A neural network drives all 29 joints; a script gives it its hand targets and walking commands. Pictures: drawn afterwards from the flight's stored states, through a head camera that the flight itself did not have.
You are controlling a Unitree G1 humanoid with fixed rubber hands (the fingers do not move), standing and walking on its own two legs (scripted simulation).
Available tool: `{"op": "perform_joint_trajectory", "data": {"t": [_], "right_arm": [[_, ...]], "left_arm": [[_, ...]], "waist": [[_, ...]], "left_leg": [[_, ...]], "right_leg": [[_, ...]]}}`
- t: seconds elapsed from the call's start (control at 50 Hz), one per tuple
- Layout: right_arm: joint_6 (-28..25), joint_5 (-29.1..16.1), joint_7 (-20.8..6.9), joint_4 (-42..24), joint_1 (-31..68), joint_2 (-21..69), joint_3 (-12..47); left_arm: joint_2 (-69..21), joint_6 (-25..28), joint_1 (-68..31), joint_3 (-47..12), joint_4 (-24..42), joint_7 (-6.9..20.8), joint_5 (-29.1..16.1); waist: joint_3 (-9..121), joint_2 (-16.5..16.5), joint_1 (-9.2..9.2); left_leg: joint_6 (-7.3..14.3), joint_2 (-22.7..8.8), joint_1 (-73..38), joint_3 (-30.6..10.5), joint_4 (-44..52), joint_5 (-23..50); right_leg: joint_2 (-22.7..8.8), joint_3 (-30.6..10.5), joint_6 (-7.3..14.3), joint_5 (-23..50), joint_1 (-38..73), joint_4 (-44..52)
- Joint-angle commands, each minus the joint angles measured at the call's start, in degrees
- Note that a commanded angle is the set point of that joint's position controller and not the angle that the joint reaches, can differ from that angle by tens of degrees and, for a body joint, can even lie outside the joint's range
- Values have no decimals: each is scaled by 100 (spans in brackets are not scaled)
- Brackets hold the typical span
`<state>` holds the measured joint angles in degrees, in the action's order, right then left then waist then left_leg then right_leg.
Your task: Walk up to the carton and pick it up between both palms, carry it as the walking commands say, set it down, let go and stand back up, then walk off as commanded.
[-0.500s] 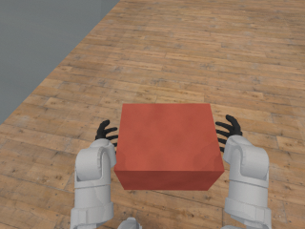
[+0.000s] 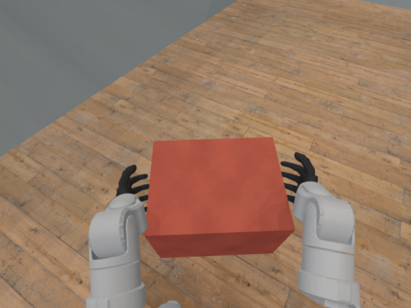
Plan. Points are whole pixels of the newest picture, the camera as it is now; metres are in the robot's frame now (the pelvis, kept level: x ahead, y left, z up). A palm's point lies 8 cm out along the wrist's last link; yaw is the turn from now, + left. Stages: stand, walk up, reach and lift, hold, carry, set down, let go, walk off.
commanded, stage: carry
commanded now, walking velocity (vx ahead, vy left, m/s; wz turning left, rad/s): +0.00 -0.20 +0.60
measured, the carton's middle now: (215, 199) +0.33 +0.01 +0.01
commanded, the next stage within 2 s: none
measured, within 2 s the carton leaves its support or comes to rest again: neither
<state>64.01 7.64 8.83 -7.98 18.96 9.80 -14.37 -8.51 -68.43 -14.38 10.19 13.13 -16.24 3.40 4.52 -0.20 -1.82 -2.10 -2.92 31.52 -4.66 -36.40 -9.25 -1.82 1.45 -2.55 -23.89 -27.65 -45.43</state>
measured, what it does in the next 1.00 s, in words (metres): steps to the right, turning left: right foot, then left foot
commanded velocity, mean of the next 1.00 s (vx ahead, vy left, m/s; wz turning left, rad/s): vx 0.00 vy -0.20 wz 0.60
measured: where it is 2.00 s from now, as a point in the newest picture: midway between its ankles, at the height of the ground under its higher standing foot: outside the picture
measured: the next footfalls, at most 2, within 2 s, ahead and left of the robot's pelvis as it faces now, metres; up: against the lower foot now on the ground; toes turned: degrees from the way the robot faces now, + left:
right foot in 0.04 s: +0.06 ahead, -0.16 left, +0.00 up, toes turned -1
left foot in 0.32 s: -0.03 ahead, +0.00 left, +0.00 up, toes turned +21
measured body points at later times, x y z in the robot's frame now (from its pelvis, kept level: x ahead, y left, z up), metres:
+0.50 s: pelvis -0.07 -0.12 +0.01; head -0.08 -0.10 +0.46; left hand +0.13 +0.13 +0.05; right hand +0.26 -0.16 +0.08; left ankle -0.07 -0.01 -0.72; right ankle -0.01 -0.25 -0.66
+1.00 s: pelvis -0.10 -0.26 +0.00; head -0.10 -0.25 +0.45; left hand +0.03 +0.04 +0.05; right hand +0.24 -0.22 +0.08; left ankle -0.14 -0.20 -0.72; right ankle -0.01 -0.32 -0.71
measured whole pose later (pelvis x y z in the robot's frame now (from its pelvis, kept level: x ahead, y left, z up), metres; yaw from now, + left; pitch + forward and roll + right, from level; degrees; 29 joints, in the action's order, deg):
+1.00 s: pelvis -0.10 -0.26 +0.00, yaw +38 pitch +5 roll +0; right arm 66.2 4.2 13.5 -12.1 15.5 8.8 -10.8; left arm -8.1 -67.5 -11.9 9.5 12.8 -9.7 7.7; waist 5.2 1.5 2.4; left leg 3.8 1.3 24.7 6.7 -39.2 -19.4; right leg -4.8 10.2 0.2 -23.5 -30.2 -46.8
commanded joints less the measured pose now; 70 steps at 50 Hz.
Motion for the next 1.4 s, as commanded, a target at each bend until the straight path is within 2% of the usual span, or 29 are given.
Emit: {"op": "perform_joint_trajectory", "data": {"t": [0.0, 0.02, 0.04, 0.06, 0.12, 0.22, 0.26, 0.3, 0.32, 0.34, 0.38, 0.44, 0.64, 0.66, 0.68, 0.7, 0.76, 0.86, 0.9, 0.92, 0.94, 0.96, 1.02, 1.08, 1.26, 1.28, 1.3, 1.32, 1.38], "right_arm": [[373, -2290, -1971, -168, 2382, 5007, 4154], [384, -2243, -1959, -155, 2234, 5025, 4186], [415, -2323, -1963, -318, 2373, 5068, 4313], [425, -2480, -2014, -669, 2860, 5188, 4599], [378, -2824, -2056, -728, 3130, 5417, 4936], [488, -3056, -2035, -835, 2921, 5219, 4961], [574, -2955, -2053, -552, 2506, 5088, 4799], [589, -2848, -2109, -421, 2345, 5011, 4646], [553, -2715, -2134, -189, 1943, 5012, 4479], [476, -2638, -2145, -143, 2076, 5156, 4387], [410, -2586, -2152, -129, 2199, 5316, 4316], [274, -2636, -2082, -444, 2679, 5417, 4335], [355, -2293, -1927, -494, 1978, 5042, 4253], [358, -2303, -1922, -556, 1993, 5098, 4337], [380, -2389, -1934, -767, 2262, 5054, 4502], [385, -2509, -1957, -967, 2661, 5156, 4742], [342, -2845, -1988, -1097, 2886, 5342, 5048], [457, -3064, -2002, -1029, 2740, 5150, 5001], [535, -2954, -2033, -762, 2364, 5085, 4852], [547, -2862, -2055, -658, 2176, 5024, 4772], [552, -2821, -2090, -571, 2042, 4980, 4668], [463, -2660, -2108, -344, 1878, 5089, 4442], [335, -2592, -2114, -279, 2175, 5366, 4357], [204, -2624, -2028, -640, 2591, 5351, 4368], [312, -2291, -1902, -638, 1909, 5019, 4369], [322, -2283, -1905, -689, 1977, 5061, 4423], [355, -2367, -1921, -854, 2233, 5036, 4569], [351, -2504, -1946, -1122, 2654, 5098, 4826], [296, -2823, -1958, -1201, 2880, 5287, 5080]], "left_arm": [[-5542, 128, -3634, -4384, 265, 2655, -2472], [-5500, 120, -3464, -4351, 282, 2676, -2441], [-5574, 137, -3327, -4366, 269, 2708, -2388], [-5601, 201, -3241, -4225, 314, 2732, -2251], [-5601, 258, -3606, -4180, 736, 2737, -2203], [-5299, 226, -3087, -3847, 700, 2595, -1968], [-5212, 169, -2810, -3855, 478, 2545, -1894], [-5098, 176, -2960, -4011, 459, 2516, -1910], [-5210, 163, -2926, -3979, 460, 2535, -1896], [-5352, 205, -3422, -4159, 628, 2577, -2055], [-5574, 270, -3685, -4365, 734, 2630, -2208], [-5713, 299, -4069, -4431, 906, 2693, -2406], [-5562, 85, -3182, -4371, 550, 2676, -2428], [-5535, 90, -3130, -4353, 572, 2708, -2433], [-5537, 137, -3074, -4374, 531, 2745, -2395], [-5540, 189, -2984, -4216, 591, 2770, -2293], [-5526, 230, -3223, -4126, 899, 2747, -2167], [-5234, 238, -2947, -3878, 892, 2566, -1937], [-5184, 174, -2688, -3880, 665, 2532, -1866], [-5152, 173, -2680, -3931, 573, 2526, -1860], [-5139, 175, -2689, -3986, 539, 2526, -1851], [-5314, 183, -3154, -4094, 726, 2579, -1996], [-5634, 313, -3654, -4388, 839, 2664, -2224], [-5693, 314, -3937, -4412, 982, 2707, -2388], [-5486, 112, -3068, -4354, 688, 2714, -2397], [-5500, 109, -3082, -4360, 681, 2740, -2403], [-5494, 151, -3025, -4338, 614, 2773, -2351], [-5566, 195, -2944, -4253, 695, 2798, -2285], [-5506, 247, -3242, -4160, 993, 2761, -2176]], "waist": [[2119, -1483, 255], [2214, -896, 208], [2210, 960, 135], [1964, 2090, 121], [1702, 777, 225], [2091, 1456, 148], [2299, 1179, 225], [2190, 89, 370], [2138, -1890, 340], [2092, -1617, 347], [1971, -492, 324], [1957, -768, 280], [2122, -1375, 233], [2255, -649, 201], [2234, 1438, 127], [2121, 2065, 102], [1925, 970, 187], [2210, 1474, 123], [2290, 962, 252], [2285, 359, 333], [2175, -1064, 290], [2088, -2093, 348], [1992, -440, 299], [2016, -868, 286], [2168, -1284, 214], [2235, -549, 184], [2256, 1671, 98], [2111, 2080, 81], [1919, 968, 174]], "left_leg": [[328, -633, -1297, -707, 1074, -819], [126, -276, -675, -303, 433, -984], [-3, 577, 252, 581, -1287, -1697], [-42, 422, 907, 1040, -2529, -2500], [77, 168, 291, 952, -2965, -1841], [300, 408, -245, 1358, -1138, -1918], [400, 345, -825, 1276, 433, -1400], [581, -828, -2780, -403, 1519, -98], [1251, -2600, -3732, -2728, 1335, 2728], [1568, -2400, -3639, -2616, 1086, 3498], [1170, -1864, -3216, -1656, 1118, 2627], [896, -1186, -2460, -782, 1210, 1408], [425, -618, -1497, -759, 667, -16], [290, -309, -755, -453, -3, -571], [27, 691, 472, 620, -1524, -1864], [26, 438, 850, 974, -2679, -2672], [29, 221, 407, 999, -2756, -2043], [262, 407, -435, 1329, -787, -1838], [337, 209, -1326, 1149, 971, -914], [466, -415, -2363, 213, 1448, -412], [822, -1892, -3439, -1678, 1444, 1544], [1465, -2489, -3682, -2769, 1151, 3399], [1081, -1720, -3131, -1455, 1089, 2575], [845, -1126, -2507, -777, 1179, 1426], [420, -609, -1490, -699, 555, 201], [282, -292, -710, -407, -102, -550], [-11, 807, 588, 736, -1715, -2014], [-1, 411, 912, 983, -2891, -2737], [5, 206, 448, 1007, -2899, -2066]], "right_leg": [[295, 575, 90, 375, 1201, 2034], [-137, 158, 232, 223, 2009, 2636], [-1490, -1536, 777, -514, 2075, 3150], [-2263, -1805, 1349, 531, 1612, 2929], [-1466, -286, 1099, 1473, 1334, 2442], [-1446, 149, 1308, 2204, 2081, 1904], [-1409, 290, 1252, 2633, 2196, 1326], [-1179, 424, 525, 1677, 180, 386], [-377, 680, -26, -610, -1598, -512], [-474, -94, -19, -787, -1769, -1429], [-441, -311, -25, -75, -1717, -1977], [-360, -126, -152, 460, -1197, -1804], [243, 538, 55, 569, 1212, 2183], [-367, -84, 219, 531, 2086, 2604], [-1681, -1713, 891, 1070, 2296, 2782], [-2142, -1590, 1374, 2321, 1985, 2462], [-1477, -326, 1151, 2604, 1807, 2108], [-1394, 156, 1329, 2550, 2066, 1686], [-1253, 425, 1095, 2673, 1786, 1008], [-1134, 456, 723, 2201, 761, 477], [-787, 522, 244, 84, -778, -177], [-306, 141, -23, -964, -1841, -1085], [-407, -345, -49, 34, -1646, -2073], [-290, -179, -144, 431, -1126, -1734], [275, 536, 43, 506, 1281, 2152], [-402, -169, 215, 445, 2072, 2543], [-1747, -1873, 962, 1245, 2324, 2670], [-2142, -1678, 1443, 2559, 1949, 2365], [-1466, -433, 1166, 2853, 1791, 2033]]}}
